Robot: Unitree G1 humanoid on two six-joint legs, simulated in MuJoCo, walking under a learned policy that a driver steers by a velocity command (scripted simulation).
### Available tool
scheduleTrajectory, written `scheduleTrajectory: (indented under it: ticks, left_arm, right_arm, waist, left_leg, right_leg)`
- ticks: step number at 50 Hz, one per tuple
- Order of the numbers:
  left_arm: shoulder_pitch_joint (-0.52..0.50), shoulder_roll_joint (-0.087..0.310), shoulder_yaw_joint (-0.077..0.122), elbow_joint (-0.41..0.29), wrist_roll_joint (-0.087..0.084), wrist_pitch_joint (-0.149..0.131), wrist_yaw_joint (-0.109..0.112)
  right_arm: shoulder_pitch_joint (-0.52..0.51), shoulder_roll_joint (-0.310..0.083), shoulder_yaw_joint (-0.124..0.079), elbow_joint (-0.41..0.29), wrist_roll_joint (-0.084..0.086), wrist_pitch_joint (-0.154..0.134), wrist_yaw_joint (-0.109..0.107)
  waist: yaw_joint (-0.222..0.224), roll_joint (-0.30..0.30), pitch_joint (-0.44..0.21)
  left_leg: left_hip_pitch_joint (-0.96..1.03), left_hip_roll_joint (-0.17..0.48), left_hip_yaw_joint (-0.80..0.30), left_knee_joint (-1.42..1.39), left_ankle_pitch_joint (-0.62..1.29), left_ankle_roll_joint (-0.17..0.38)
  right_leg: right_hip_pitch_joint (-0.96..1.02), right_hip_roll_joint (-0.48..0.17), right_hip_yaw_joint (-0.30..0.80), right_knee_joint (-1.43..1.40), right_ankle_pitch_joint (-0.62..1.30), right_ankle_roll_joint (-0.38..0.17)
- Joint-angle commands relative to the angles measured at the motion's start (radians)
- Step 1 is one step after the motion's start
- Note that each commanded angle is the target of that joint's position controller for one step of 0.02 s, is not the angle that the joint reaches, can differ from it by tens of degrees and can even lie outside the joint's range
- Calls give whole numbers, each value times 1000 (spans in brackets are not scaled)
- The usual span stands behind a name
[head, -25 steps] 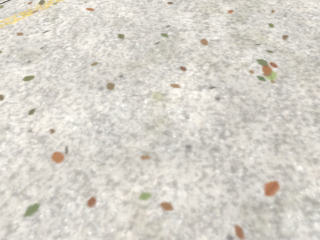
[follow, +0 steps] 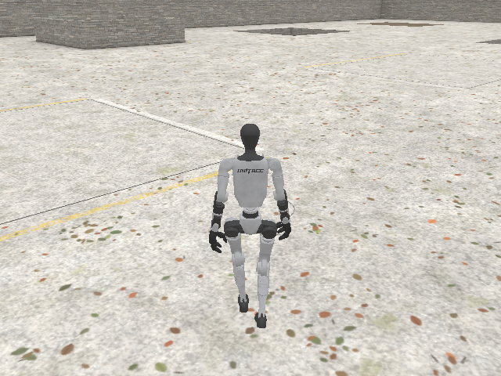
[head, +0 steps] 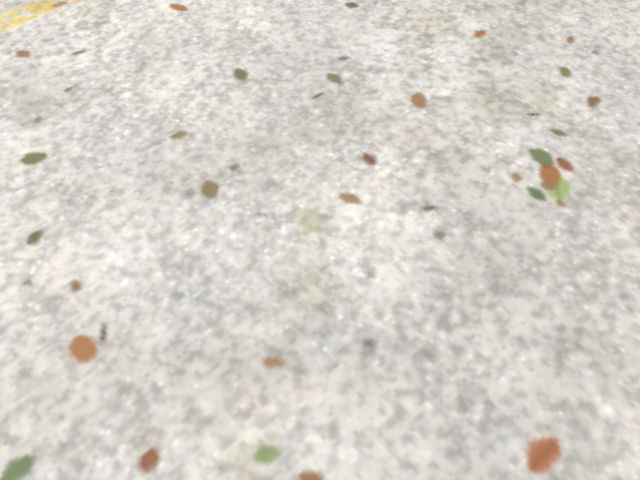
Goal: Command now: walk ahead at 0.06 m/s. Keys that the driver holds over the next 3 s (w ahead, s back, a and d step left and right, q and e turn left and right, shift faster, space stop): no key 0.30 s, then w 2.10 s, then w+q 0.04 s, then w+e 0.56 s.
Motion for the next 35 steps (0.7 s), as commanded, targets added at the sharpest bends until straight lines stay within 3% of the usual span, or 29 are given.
scheduleTrajectory:
  ticks: [1, 2, 3, 6, 10, 13, 14, 15, 16, 18, 19, 20, 22, 25, 28, 30, 31, 32, 33, 34, 35]
  left_arm:
    - [88, 98, 26, -5, 46, 29, -7]
    - [47, 94, 28, -8, 48, 39, -11]
    - [49, 76, 24, -2, 46, 52, -13]
    - [65, 31, 12, 32, 30, 79, 2]
    - [36, 38, 11, 49, 27, 93, 6]
    - [61, 31, 6, 73, 37, 84, 3]
    - [63, 36, 2, 71, 44, 74, 4]
    - [41, 67, 5, 64, 40, 64, 6]
    - [38, 66, 3, 69, 28, 53, 4]
    - [46, 125, 26, 69, 19, 38, 3]
    - [28, 149, 40, 61, 21, 36, 6]
    - [27, 146, 45, 56, 22, 33, 7]
    - [55, 134, 51, 63, 30, 21, 4]
    - [97, 126, 58, 80, 31, 4, 0]
    - [97, 148, 69, 79, 31, -1, -3]
    - [61, 147, 74, 66, 22, 0, -8]
    - [42, 118, 68, 53, 26, -8, -11]
    - [-5, 37, 46, 12, 19, -19, -24]
    - [-65, 58, 51, -35, 32, -26, -31]
    - [-123, 115, 66, -51, 54, -25, -42]
    - [-125, 93, 64, -47, 49, -28, -55]
  right_arm:
    - [103, -97, -17, 3, 23, 10, -8]
    - [71, -70, -5, 3, 13, 13, -13]
    - [57, -70, -2, 10, 5, 18, -19]
    - [106, -95, -5, 43, -13, 22, -20]
    - [107, -134, -17, 55, 1, 43, -18]
    - [101, -121, -18, 63, 13, 63, -21]
    - [115, -111, -18, 69, 13, 65, -19]
    - [133, -96, -18, 70, 21, 71, -18]
    - [132, -76, -15, 72, 21, 72, -13]
    - [129, -50, -11, 71, 2, 66, 0]
    - [129, -53, -13, 70, -14, 62, 8]
    - [123, -68, -19, 63, -21, 55, 15]
    - [106, -74, -25, 55, -25, 36, 24]
    - [36, -58, -25, 21, -14, 8, 29]
    - [32, -45, -26, 3, -4, -1, 28]
    - [170, -39, -32, 54, 2, -6, 22]
    - [281, -69, -43, 88, 0, -14, 13]
    - [417, -160, -64, 108, -12, -22, 2]
    - [506, -228, -81, 136, -7, -14, 3]
    - [430, -172, -67, 121, -11, -10, 4]
    - [340, -142, -57, 90, -11, -16, 10]
  waist:
    - [-20, 37, -147]
    - [-1, 23, -91]
    - [21, 46, -73]
    - [15, 73, -98]
    - [3, 105, -95]
    - [17, 77, -39]
    - [13, 45, -10]
    - [-15, -24, 24]
    - [-23, -83, 28]
    - [-19, -189, 30]
    - [-18, -212, 46]
    - [-18, -180, 55]
    - [-17, -98, 45]
    - [8, -104, 28]
    - [2, -119, 15]
    - [-58, -75, 0]
    - [-99, -20, -37]
    - [-156, 200, -79]
    - [-171, 299, -42]
    - [-124, 150, 34]
    - [-78, 89, 56]
  left_leg:
    - [227, 402, -434, -231, 473, 233]
    - [136, 359, -379, -280, 352, 184]
    - [66, 310, -314, -305, 272, 140]
    - [66, 261, -261, -308, 137, 88]
    - [13, 256, -296, -358, -272, 52]
    - [-91, 240, -296, -371, -443, -18]
    - [-97, 227, -289, -353, -443, -51]
    - [-57, 176, -242, -320, -387, -80]
    - [40, 124, -182, -240, -325, -81]
    - [62, 31, -66, 15, -272, -76]
    - [21, 27, -43, 148, -232, -76]
    - [-50, 47, -52, 229, -231, -70]
    - [-165, 79, -71, 295, -253, -69]
    - [-152, 85, -48, 194, -260, -76]
    - [-15, 70, -14, 30, -267, -67]
    - [263, 30, 17, -119, -161, -61]
    - [451, 83, -62, -146, -193, -54]
    - [605, 319, -405, -304, -443, -4]
    - [585, 484, -690, -424, -596, 88]
    - [477, 475, -659, -411, -581, 108]
    - [405, 428, -578, -416, -497, 90]
  right_leg:
    - [-197, -61, 86, 267, -24, 15]
    - [-170, -84, 86, 186, 0, 19]
    - [-113, -92, 70, 102, 20, 27]
    - [-56, -68, 22, -102, -1, 39]
    - [-10, -70, -2, -254, 112, 30]
    - [72, -81, 1, -421, 197, 3]
    - [58, -123, 55, -505, 202, -8]
    - [-55, -171, 145, -579, 86, -26]
    - [-168, -192, 188, -649, -94, -39]
    - [-207, -271, 325, -790, -313, -78]
    - [-190, -332, 384, -836, -309, -109]
    - [-154, -368, 406, -859, -261, -137]
    - [-30, -358, 369, -830, -121, -157]
    - [33, -324, 299, -783, -18, -152]
    - [-16, -315, 263, -737, 12, -161]
    - [-181, -266, 204, -638, 5, -134]
    - [-307, -225, 154, -526, 10, -107]
    - [-486, -107, 7, -210, 27, -55]
    - [-657, -53, -65, 11, -38, -47]
    - [-674, -131, 6, 134, 31, -61]
    - [-654, -156, 27, 157, 126, -61]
